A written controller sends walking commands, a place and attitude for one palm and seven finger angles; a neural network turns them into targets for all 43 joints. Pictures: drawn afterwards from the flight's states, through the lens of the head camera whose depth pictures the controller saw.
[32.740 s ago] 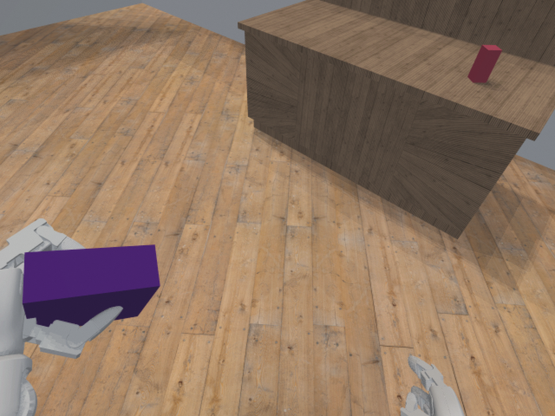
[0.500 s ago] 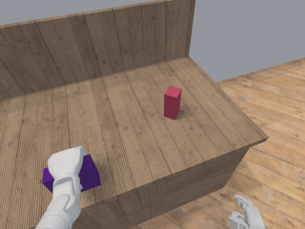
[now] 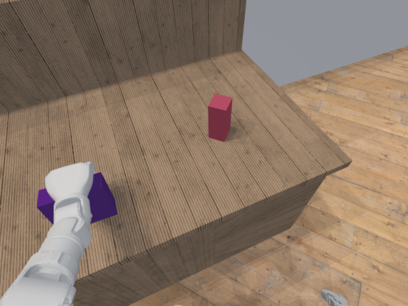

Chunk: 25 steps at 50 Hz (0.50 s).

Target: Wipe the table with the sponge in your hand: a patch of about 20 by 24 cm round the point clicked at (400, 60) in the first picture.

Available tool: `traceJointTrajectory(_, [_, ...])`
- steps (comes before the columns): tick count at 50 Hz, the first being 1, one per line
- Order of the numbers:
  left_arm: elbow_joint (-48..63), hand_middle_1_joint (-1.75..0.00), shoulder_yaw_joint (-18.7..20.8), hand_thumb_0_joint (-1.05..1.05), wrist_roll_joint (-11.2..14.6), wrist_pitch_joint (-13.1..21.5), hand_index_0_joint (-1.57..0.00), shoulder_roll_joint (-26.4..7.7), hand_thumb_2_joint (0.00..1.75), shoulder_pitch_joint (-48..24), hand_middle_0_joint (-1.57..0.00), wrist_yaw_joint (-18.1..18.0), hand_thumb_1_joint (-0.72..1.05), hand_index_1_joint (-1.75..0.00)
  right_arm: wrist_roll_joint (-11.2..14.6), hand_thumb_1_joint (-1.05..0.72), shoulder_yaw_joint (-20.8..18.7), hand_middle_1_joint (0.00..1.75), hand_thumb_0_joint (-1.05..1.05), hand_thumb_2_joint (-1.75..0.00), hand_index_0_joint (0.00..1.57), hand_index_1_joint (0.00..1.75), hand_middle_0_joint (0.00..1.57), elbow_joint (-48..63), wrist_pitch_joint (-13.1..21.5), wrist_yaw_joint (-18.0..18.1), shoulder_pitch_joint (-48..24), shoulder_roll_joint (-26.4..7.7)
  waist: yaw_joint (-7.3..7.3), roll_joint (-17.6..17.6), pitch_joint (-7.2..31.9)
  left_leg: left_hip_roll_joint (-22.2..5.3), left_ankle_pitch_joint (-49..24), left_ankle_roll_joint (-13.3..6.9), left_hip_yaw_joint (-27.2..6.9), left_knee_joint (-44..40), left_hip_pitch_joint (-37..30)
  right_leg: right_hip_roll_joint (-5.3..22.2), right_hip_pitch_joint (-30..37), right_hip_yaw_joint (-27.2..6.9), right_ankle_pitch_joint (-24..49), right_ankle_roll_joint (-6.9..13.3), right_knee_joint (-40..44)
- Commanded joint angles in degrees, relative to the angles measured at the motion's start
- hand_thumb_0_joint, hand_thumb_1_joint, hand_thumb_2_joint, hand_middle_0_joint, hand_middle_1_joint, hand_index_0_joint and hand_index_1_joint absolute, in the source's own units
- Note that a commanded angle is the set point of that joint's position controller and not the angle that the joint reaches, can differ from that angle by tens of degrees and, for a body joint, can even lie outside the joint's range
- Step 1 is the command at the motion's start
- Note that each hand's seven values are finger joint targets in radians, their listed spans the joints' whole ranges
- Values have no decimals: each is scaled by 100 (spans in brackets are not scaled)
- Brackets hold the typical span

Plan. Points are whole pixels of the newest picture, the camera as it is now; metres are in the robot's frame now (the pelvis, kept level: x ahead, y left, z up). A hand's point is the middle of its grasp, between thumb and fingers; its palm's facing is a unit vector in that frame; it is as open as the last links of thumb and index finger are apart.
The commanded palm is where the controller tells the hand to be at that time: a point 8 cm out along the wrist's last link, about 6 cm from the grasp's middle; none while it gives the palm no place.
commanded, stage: wipe forward along the first lane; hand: left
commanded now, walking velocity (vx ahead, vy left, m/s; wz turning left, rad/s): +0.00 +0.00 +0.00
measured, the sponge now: (83, 207) +0.33 +0.31 -0.06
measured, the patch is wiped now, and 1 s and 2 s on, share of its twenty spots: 0.20 0.30 0.40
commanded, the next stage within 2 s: slide across to the middle lane in 0.98 s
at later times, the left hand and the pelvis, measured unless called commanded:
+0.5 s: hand (77, 177) +0.39 +0.33 -0.02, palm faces -0.13 +0.02 -0.99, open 9.3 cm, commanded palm +0.38 +0.32 +0.01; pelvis -0.01 +0.01 -0.01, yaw +0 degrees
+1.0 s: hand (68, 159) +0.44 +0.37 -0.02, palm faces -0.15 +0.00 -0.99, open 9.3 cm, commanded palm +0.43 +0.36 +0.02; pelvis +0.01 +0.04 -0.01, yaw -2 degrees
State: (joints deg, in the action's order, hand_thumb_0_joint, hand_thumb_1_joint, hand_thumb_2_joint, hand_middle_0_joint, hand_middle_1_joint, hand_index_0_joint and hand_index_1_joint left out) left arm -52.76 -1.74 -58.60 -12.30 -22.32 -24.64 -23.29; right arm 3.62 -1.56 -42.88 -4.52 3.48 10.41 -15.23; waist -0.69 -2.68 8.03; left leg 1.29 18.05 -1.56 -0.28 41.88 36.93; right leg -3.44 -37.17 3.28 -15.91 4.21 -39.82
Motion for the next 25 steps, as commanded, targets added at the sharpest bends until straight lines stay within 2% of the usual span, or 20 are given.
traceJointTrajectory(1, [60, -160, 152, 0, -114, 6, -120, -1174, 130, -1481, -120, -129, 10, -160, 13, -90, -238, 30, 0, -90, 20, 30, 20, 694, 239, 9, -161, -769, 196, 672, 1161, 47, 28, -195, -75, -347, 18, 307, 1013, -674, 161, -156, 763])
traceJointTrajectory(2, [-2, -160, 176, 0, -111, 24, -120, -1240, 130, -1600, -120, -132, 10, -160, 14, -90, -233, 30, 0, -90, 20, 30, 20, 681, 245, 1, -137, -780, 225, 680, 1121, 36, 81, -202, -68, -317, 75, 313, 971, -698, 108, -160, 779])
traceJointTrajectory(3, [-17, -160, 363, 0, -120, 56, -120, -1452, 130, -1665, -120, -150, 10, -160, 5, -90, -248, 30, 0, -90, 20, 30, 20, 646, 240, -2, -93, -811, 190, 627, 1230, 30, 40, -197, -79, -285, 81, 293, 995, -722, 166, -141, 738])
traceJointTrajectory(4, [-36, -160, 232, 0, -119, 86, -120, -1319, 130, -1650, -120, -146, 10, -160, 4, -90, -251, 30, 0, -90, 20, 30, 20, 674, 246, -12, -49, -789, 205, 593, 1319, 38, -12, -209, -62, -257, 88, 301, 1023, -674, 256, -155, 698])
traceJointTrajectory(8, [-177, -160, 310, 0, -139, 141, -120, -1360, 130, -1679, -120, -180, 10, -160, -3, -90, -275, 30, 0, -90, 20, 30, 20, 637, 239, -65, 47, -813, 198, 528, 1454, 24, -123, -201, -88, -202, 110, 271, 949, -651, 411, -134, 613])
traceJointTrajectory(9, [-231, -160, 215, 0, -117, 144, -120, -1278, 130, -1718, -120, -187, 10, -160, 4, -90, -267, 30, 0, -90, 20, 30, 20, 644, 243, -78, 72, -798, 232, 519, 1369, 20, -100, -213, -65, -184, 141, 276, 907, -628, 403, -147, 621])
traceJointTrajectory(10, [-229, -160, 262, 0, -113, 164, -120, -1341, 130, -1790, -120, -204, 10, -160, -3, -90, -268, 30, 0, -90, 20, 30, 20, 632, 247, -89, 103, -808, 235, 507, 1392, 8, -83, -216, -62, -169, 160, 277, 879, -625, 374, -144, 614])
traceJointTrajectory(11, [-344, -160, 347, 0, -107, 143, -120, -1451, 130, -1733, -120, -218, 10, -160, 1, -90, -266, 30, 0, -90, 20, 30, 20, 623, 242, -89, 104, -825, 241, 623, 1334, 18, -40, -226, -52, -154, 238, 277, 905, -643, 319, -158, 653])
traceJointTrajectory(12, [-398, -160, 322, 0, -130, 144, -120, -1496, 130, -1933, -120, -228, 10, -160, -3, -90, -253, 30, 0, -90, 20, 30, 20, 598, 243, -83, 121, -846, 323, 756, 1285, 1, 0, -228, -67, -141, 302, 278, 833, -641, 277, -173, 642])
traceJointTrajectory(13, [-407, -160, 395, 0, -151, 148, -120, -1575, 130, -2015, -120, -243, 10, -160, -11, -90, -263, 30, 0, -90, 20, 30, 20, 566, 239, -87, 138, -867, 313, 668, 1297, 0, 24, -222, -90, -142, 297, 266, 763, -621, 216, -162, 622])
traceJointTrajectory(14, [-415, -160, 300, 0, -137, 142, -120, -1518, 130, -2070, -120, -241, 10, -160, 0, -90, -245, 30, 0, -90, 20, 30, 20, 604, 248, -89, 140, -846, 303, 519, 1287, 7, 70, -224, -76, -162, 297, 269, 724, -581, 117, -160, 616])
traceJointTrajectory(16, [-529, -160, 244, 0, -190, 121, -120, -1536, 130, -2246, -120, -243, 10, -160, -7, -90, -234, 30, 0, -90, 20, 30, 20, 586, 259, -94, 188, -855, 351, 501, 1307, 2, 103, -232, -81, -146, 288, 264, 626, -567, 51, -161, 613])
traceJointTrajectory(17, [-563, -160, 250, 0, -204, 116, -120, -1609, 130, -2390, -120, -244, 10, -160, -7, -90, -228, 30, 0, -90, 20, 30, 20, 570, 258, -85, 197, -866, 405, 558, 1332, -5, 168, -240, -82, -130, 309, 265, 589, -587, -47, -173, 636])
traceJointTrajectory(18, [-670, -160, 460, 0, -197, 98, -120, -1849, 130, -2423, -120, -254, 10, -160, -17, -90, -234, 30, 0, -90, 20, 30, 20, 516, 246, -85, 246, -908, 384, 626, 1344, -15, 163, -243, -91, -112, 341, 252, 609, -574, -43, -173, 631])
traceJointTrajectory(19, [-631, -160, 352, 0, -168, 107, -120, -1829, 130, -2582, -120, -227, 10, -160, -12, -90, -212, 30, 0, -90, 20, 30, 20, 566, 256, -73, 257, -896, 427, 622, 1396, -6, 205, -248, -68, -97, 410, 258, 651, -574, -64, -196, 625])
traceJointTrajectory(20, [-733, -160, 474, 0, -181, 109, -120, -1996, 130, -2583, -120, -220, 10, -160, -20, -90, -210, 30, 0, -90, 20, 30, 20, 552, 265, -78, 291, -912, 401, 604, 1429, -5, 191, -253, -65, -69, 459, 262, 677, -590, -39, -190, 611])
traceJointTrajectory(22, [-760, -160, 267, 0, -224, 100, -120, -1878, 130, -2730, -120, -148, 10, -160, -5, -90, -179, 30, 0, -90, 20, 30, 20, 587, 255, -79, 303, -893, 450, 383, 1425, -2, 193, -239, -74, -84, 427, 258, 598, -567, -36, -180, 590])
traceJointTrajectory(23, [-798, -160, 411, 0, -273, 112, -120, -2036, 130, -2814, -120, -142, 10, -160, -20, -90, -205, 30, 0, -90, 20, 30, 20, 524, 239, -91, 369, -927, 441, 290, 1518, -18, 105, -238, -94, -62, 327, 239, 537, -541, 24, -162, 532])
traceJointTrajectory(24, [-825, -160, 328, 0, -254, 118, -120, -1950, 130, -2745, -120, -113, 10, -160, -19, -90, -196, 30, 0, -90, 20, 30, 20, 579, 238, -98, 405, -909, 429, 254, 1572, -8, 48, -247, -94, -45, 325, 229, 559, -519, 109, -163, 520])
traceJointTrajectory(25, [-882, -160, 438, 0, -266, 125, -120, -2092, 130, -2680, -120, -98, 10, -160, -24, -90, -192, 30, 0, -90, 20, 30, 20, 579, 234, -109, 429, -926, 381, 256, 1641, -6, -18, -241, -110, -26, 342, 223, 583, -505, 175, -152, 483])
